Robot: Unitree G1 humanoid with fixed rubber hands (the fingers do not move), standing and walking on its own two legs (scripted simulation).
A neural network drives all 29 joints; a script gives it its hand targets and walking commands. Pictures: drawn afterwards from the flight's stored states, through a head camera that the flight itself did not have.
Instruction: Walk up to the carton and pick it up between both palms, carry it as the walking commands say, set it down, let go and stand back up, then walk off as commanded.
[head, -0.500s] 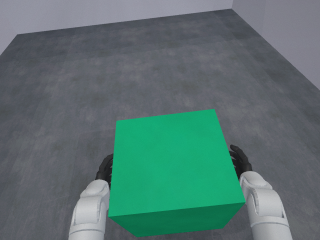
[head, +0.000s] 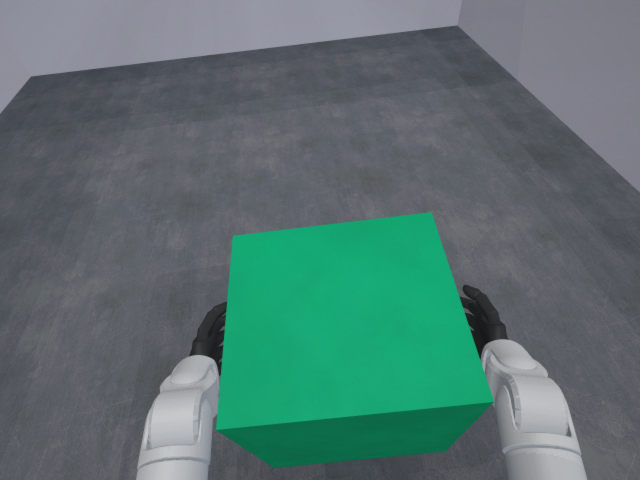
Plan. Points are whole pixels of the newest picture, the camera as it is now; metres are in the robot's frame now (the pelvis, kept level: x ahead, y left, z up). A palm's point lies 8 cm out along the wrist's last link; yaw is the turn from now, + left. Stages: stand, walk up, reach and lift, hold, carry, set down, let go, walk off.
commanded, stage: carry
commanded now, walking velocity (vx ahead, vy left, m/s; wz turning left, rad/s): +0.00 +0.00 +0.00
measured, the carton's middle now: (346, 350) +0.29 +0.00 -0.03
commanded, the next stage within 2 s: hold in 1.34 s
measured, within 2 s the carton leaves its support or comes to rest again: neither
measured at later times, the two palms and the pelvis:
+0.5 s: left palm (198, 379) +0.24 +0.18 +0.02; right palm (492, 359) +0.25 -0.18 +0.03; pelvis -0.02 +0.00 +0.00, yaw +0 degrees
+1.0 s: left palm (188, 365) +0.25 +0.19 +0.02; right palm (474, 347) +0.26 -0.16 +0.03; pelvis -0.01 +0.02 +0.00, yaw +0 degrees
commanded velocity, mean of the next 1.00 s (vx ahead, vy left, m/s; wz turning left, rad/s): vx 0.00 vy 0.00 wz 0.00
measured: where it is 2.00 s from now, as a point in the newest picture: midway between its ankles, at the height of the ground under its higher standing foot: outside the picture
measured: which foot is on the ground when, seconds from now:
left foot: down 0.00-1.00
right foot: down 0.00-1.00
